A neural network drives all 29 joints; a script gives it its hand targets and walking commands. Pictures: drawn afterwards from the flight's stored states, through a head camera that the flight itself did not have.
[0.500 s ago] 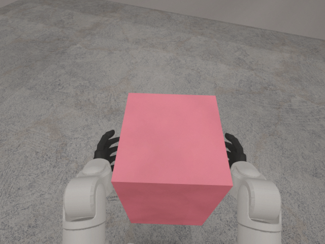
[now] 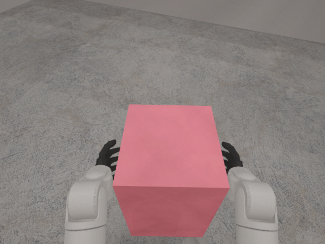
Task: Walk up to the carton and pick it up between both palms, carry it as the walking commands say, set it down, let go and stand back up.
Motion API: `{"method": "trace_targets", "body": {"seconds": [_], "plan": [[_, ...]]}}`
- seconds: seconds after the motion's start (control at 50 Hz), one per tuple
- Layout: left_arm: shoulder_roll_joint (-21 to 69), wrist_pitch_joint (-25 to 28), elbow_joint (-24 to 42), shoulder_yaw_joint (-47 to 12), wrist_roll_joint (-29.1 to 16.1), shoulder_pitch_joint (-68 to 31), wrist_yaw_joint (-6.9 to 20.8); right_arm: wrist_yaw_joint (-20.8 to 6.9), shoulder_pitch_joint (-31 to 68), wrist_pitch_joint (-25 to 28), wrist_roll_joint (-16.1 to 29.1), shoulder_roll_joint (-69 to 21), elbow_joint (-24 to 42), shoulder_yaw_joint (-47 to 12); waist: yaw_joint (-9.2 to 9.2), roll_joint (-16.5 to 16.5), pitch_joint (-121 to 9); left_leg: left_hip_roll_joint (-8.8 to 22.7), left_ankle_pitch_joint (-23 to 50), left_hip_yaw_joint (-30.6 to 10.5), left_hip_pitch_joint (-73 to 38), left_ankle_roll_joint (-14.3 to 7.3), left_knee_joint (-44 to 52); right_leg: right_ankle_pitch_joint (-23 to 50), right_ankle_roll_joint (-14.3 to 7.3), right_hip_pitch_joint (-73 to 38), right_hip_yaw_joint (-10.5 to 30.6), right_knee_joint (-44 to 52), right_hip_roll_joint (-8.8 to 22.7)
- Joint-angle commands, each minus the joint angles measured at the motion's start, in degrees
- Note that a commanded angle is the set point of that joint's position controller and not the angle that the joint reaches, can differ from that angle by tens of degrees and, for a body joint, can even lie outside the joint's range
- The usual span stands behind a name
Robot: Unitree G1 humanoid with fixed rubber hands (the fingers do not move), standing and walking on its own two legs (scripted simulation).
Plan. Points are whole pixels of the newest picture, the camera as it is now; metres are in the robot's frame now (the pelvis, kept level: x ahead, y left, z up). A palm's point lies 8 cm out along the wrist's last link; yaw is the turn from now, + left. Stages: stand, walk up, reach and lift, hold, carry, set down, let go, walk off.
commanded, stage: carry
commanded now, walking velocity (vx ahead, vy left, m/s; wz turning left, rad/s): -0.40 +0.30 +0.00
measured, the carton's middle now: (168, 175) +0.30 +0.00 +0.00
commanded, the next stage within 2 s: none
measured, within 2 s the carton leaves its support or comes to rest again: neither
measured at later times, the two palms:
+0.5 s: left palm out of the picture +0.06 +0.29 +0.07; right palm out of the picture +0.05 +0.01 +0.08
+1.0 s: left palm out of the picture -0.15 +0.42 +0.10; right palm out of the picture -0.17 +0.13 +0.09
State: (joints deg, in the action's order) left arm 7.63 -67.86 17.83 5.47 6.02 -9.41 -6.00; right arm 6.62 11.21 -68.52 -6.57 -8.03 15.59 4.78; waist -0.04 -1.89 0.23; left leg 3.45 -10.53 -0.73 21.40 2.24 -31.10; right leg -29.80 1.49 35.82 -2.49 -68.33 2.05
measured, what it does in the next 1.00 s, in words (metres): walks backwards: right foot, then left foot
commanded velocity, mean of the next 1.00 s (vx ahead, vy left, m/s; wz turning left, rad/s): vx -0.40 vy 0.30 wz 0.00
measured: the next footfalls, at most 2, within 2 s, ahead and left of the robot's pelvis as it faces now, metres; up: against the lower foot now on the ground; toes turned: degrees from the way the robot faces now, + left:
right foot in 0.12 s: -0.02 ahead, -0.05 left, +0.00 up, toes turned -8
left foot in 0.46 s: -0.16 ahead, +0.34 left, +0.00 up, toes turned +1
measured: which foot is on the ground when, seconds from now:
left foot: down 0.00-0.12, up 0.14-0.44, down 0.46-0.72, up 0.74-1.00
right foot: up 0.00-0.10, down 0.12-0.46, up 0.48-0.68, down 0.70-1.00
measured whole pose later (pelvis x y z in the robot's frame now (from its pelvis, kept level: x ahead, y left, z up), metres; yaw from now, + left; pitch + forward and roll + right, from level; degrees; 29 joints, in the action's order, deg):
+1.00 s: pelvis -0.44 +0.30 +0.00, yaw +0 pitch +1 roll +5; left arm 8.3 -67.7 20.4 5.5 7.7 -12.9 -4.4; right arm 7.5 14.4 -69.1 -5.4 -8.6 20.0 7.3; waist -3.2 -2.8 0.5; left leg 1.4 -22.8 -2.2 23.5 4.3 -48.3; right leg -2.7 3.1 26.8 -1.7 -28.6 12.3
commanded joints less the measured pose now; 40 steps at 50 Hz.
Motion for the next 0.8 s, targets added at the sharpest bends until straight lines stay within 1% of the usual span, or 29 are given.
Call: {"method": "trace_targets", "body": {"seconds": [0.0, 0.04, 0.08, 0.1, 0.12, 0.14, 0.16, 0.18, 0.2, 0.24, 0.3, 0.36, 0.4, 0.42, 0.44, 0.46, 0.48, 0.5, 0.52, 0.54, 0.58, 0.62, 0.66, 0.68, 0.7, 0.72, 0.74, 0.76, 0.78], "plan": [[53.9, 0.5, 6.8, -41.9, -25.2, -29.4, 15.0, -15.1, 24.0, 1.5, 21.6, -55.1, 6.6, -35.8, 0.56, 13.9, -17.0, 7.8, 24.0, -1.6, -7.5, -9.7, 5.4, 2.2, -0.7, -8.4, -3.5, 10.0, 0.7], [52.7, -0.9, 4.9, -41.2, -25.0, -25.8, 15.2, -14.0, 18.7, 0.8, 19.6, -52.2, 5.5, -34.4, -0.65, 15.0, -19.1, 9.2, 24.5, -6.2, -10.5, -10.9, 4.6, 3.4, -2.2, -13.1, -2.7, 24.0, 0.8], [53.3, -1.7, 2.1, -40.3, -24.6, -23.3, 16.0, -13.4, 16.3, 0.2, 18.1, -50.6, 3.8, -33.6, -0.07, 10.3, -18.8, 7.3, 21.2, -6.5, -7.6, -9.7, 1.2, 11.4, -2.7, -21.0, -0.5, 43.5, 2.8], [53.6, -1.7, 0.1, -39.4, -24.1, -21.9, 16.5, -13.3, 16.8, 0.1, 17.7, -50.6, 2.7, -33.3, 0.53, 3.4, -17.5, 4.5, 13.4, -5.9, 2.9, -6.7, -4.1, 17.0, -3.6, -29.1, 8.9, 46.7, 10.4], [53.3, -1.4, -0.2, -39.6, -24.1, -19.4, 17.1, -13.3, 16.8, -0.2, 18.1, -51.7, 4.5, -35.3, 1.2, -21.9, -17.1, -3.8, -20.6, 1.8, 20.9, -1.6, -20.9, 48.6, -13.4, -35.1, 30.1, 48.7, 33.5], [54.9, -0.8, 1.3, -39.1, -24.5, -20.9, 17.7, -13.3, 23.2, 0.6, 19.1, -53.6, 8.3, -37.5, 1.59, -15.3, -15.6, -3.3, -24.5, -7.0, 18.3, -0.9, -37.5, 55.3, -16.4, -26.4, 28.5, 48.1, 34.8], [56.2, -0.6, 1.7, -38.8, -25.1, -23.8, 17.9, -13.5, 26.7, 0.9, 20.5, -55.0, 8.7, -38.7, 1.79, -7.1, -14.5, -3.4, -20.2, -10.3, 16.4, -0.5, -45.7, 42.2, -14.3, -21.7, 23.3, 48.1, 31.1], [56.3, -0.1, 3.6, -38.9, -24.9, -25.5, 17.8, -13.6, 29.8, 1.2, 22.3, -55.9, 10.3, -39.8, 1.48, -3.5, -13.0, -2.8, -14.6, -9.8, 15.5, 0.6, -50.0, 28.9, -10.8, -18.1, 17.4, 48.7, 26.9], [55.7, 0.2, 4.9, -38.5, -24.0, -26.3, 17.7, -13.6, 31.4, 1.1, 23.5, -56.3, 10.5, -40.3, 0.87, -6.9, -12.3, -2.0, -10.2, -8.1, 15.6, 2.0, -51.4, 21.8, -7.9, -17.4, 12.8, 49.4, 22.5], [53.7, 0.4, 5.4, -37.6, -22.5, -26.2, 17.4, -13.3, 31.2, 0.9, 24.0, -54.9, 10.2, -41.2, 0.45, -10.7, -13.3, -3.0, -8.4, -4.5, 15.4, 3.9, -48.6, 18.9, -5.9, -19.9, 8.3, 49.7, 18.0], [50.7, -0.3, 4.9, -37.0, -20.0, -23.5, 16.2, -13.3, 29.2, 0.1, 24.1, -52.8, 9.3, -40.7, 0.01, -11.4, -14.5, -2.3, -11.0, -1.4, 10.2, 3.8, -29.0, 20.4, -5.2, -23.2, 7.3, 49.2, 16.5], [48.6, -1.2, 0.9, -36.0, -17.6, -19.3, 15.4, -14.1, 24.9, -1.2, 23.3, -52.1, 3.9, -38.7, 0.6, -15.7, -15.0, -3.8, -13.9, 1.8, 2.2, 2.0, -10.4, 16.6, -4.9, -22.5, 8.0, 51.0, 17.2], [49.1, -1.1, -1.6, -36.5, -16.9, -17.2, 15.1, -14.8, 23.4, -1.6, 22.8, -52.2, 0.5, -37.1, 0.89, -15.9, -15.7, -4.9, -13.5, 4.9, -2.5, 0.0, 3.1, 15.4, -4.5, -22.1, 7.2, 49.2, 16.8], [50.0, -0.8, -1.9, -36.9, -17.0, -17.7, 15.1, -15.2, 23.3, -1.6, 22.8, -52.9, -0.7, -36.4, 0.22, -12.8, -16.5, -6.0, -11.1, 6.4, -6.7, -1.7, 10.7, 13.9, -2.9, -20.2, 5.0, 45.9, 14.5], [50.4, -0.5, -2.3, -37.2, -17.2, -18.7, 15.1, -15.6, 24.1, -1.5, 22.8, -53.4, -1.4, -36.0, -0.37, -3.3, -15.9, -3.0, -8.4, 2.3, -9.9, -2.9, 17.0, 11.2, -1.0, -15.3, 0.6, 36.9, 10.2], [51.3, -0.1, -1.1, -37.0, -17.6, -21.0, 15.2, -16.0, 25.5, -1.1, 22.9, -54.4, 0.1, -36.2, -1.77, 20.0, -13.4, 11.7, -0.2, -14.9, -7.1, -7.3, 20.5, -5.8, 2.0, -2.1, -7.4, 19.8, -0.2], [53.9, 0.3, 1.4, -39.7, -21.0, -26.5, 15.8, -16.3, 25.8, 0.0, 23.5, -56.3, 2.2, -36.7, -3.23, 28.1, -12.4, 17.4, 9.8, -15.2, 3.4, -15.9, 18.6, -14.3, 0.9, -2.6, -2.3, -2.9, -1.9], [55.2, 0.7, 3.8, -40.6, -22.8, -29.1, 15.8, -16.5, 26.0, 0.6, 24.2, -57.3, 4.6, -37.8, -1.84, 22.4, -13.0, 16.1, 15.7, -10.3, 5.7, -15.6, 16.1, -11.7, -0.4, -6.0, 2.1, -11.9, -1.2], [55.6, 1.2, 5.5, -41.3, -24.0, -30.9, 15.6, -16.6, 26.9, 1.0, 24.3, -57.5, 5.4, -38.1, -0.85, 16.4, -12.9, 12.8, 19.9, -3.2, 5.3, -12.2, 12.3, -6.2, -0.9, -8.0, 3.0, -14.0, -1.2], [55.8, 1.7, 7.0, -42.1, -24.6, -32.3, 15.4, -16.4, 27.5, 1.3, 23.6, -57.6, 6.6, -38.0, 0.01, 13.5, -14.8, 9.7, 20.5, 1.6, 0.8, -9.7, 8.1, -1.9, -1.0, -7.9, 2.2, -9.2, -0.4], [54.0, 1.1, 7.9, -42.2, -25.2, -30.7, 15.2, -15.2, 25.1, 1.6, 22.0, -56.1, 7.2, -36.3, 0.58, 12.9, -16.3, 7.5, 23.9, 0.3, -6.3, -9.4, 5.3, 1.6, -0.6, -7.6, -3.1, 5.3, 0.3], [52.4, -0.1, 6.7, -41.9, -25.2, -26.9, 15.2, -13.9, 19.5, 1.1, 19.9, -53.2, 6.0, -34.5, -0.37, 15.2, -18.5, 8.7, 26.5, -4.6, -9.7, -10.6, 4.1, 3.0, -1.9, -11.7, -2.9, 19.8, 1.0], [52.5, -1.2, 4.1, -40.9, -24.7, -23.8, 15.7, -13.2, 16.1, 0.4, 18.2, -51.1, 4.5, -33.5, -0.3, 13.1, -19.1, 8.1, 24.9, -6.5, -9.8, -10.8, 1.4, 8.3, -2.6, -18.0, -2.5, 37.7, 1.3], [52.7, -1.4, 2.4, -40.1, -24.3, -22.7, 16.1, -13.1, 15.5, 0.2, 17.6, -50.8, 3.4, -33.1, 0.0, 8.3, -18.4, 5.9, 21.2, -6.0, -4.3, -8.7, -1.7, 13.3, -2.8, -23.9, 2.2, 45.5, 5.1], [52.8, -1.3, 0.1, -39.0, -23.5, -21.4, 16.6, -13.1, 15.8, 0.0, 16.8, -50.8, 2.0, -32.5, 0.39, -2.5, -17.1, 2.1, 3.8, -4.7, 9.8, -5.1, -9.3, 28.7, -5.2, -32.5, 16.1, 46.1, 18.0], [53.1, -0.8, 1.0, -39.0, -23.8, -18.5, 17.4, -13.1, 18.2, 0.1, 18.5, -53.1, 6.8, -36.4, 1.48, -24.6, -16.5, -4.3, -25.1, 1.2, 19.9, -1.5, -28.2, 52.4, -16.0, -30.5, 31.2, 49.6, 36.0], [54.7, -0.7, 2.4, -39.0, -25.0, -22.2, 17.9, -12.9, 22.4, 0.8, 19.8, -55.1, 7.8, -37.6, 1.38, -10.9, -15.6, -3.5, -23.1, -9.3, 18.6, -0.9, -40.7, 60.2, -15.1, -28.2, 25.7, 46.2, 33.8], [55.4, -0.4, 2.8, -38.7, -25.1, -23.8, 18.0, -13.1, 27.0, 1.1, 21.2, -55.9, 10.1, -39.1, 1.67, -8.7, -15.3, -3.5, -19.8, -9.8, 17.4, -0.3, -47.7, 42.8, -14.3, -22.9, 22.4, 47.7, 31.3], [55.2, 0.0, 4.2, -38.3, -24.4, -25.6, 17.9, -13.3, 30.7, 1.2, 23.1, -56.7, 10.9, -39.9, 1.26, -5.6, -12.8, -2.5, -13.9, -9.3, 16.2, 1.0, -51.9, 27.9, -10.7, -18.2, 16.7, 48.6, 26.9]]}}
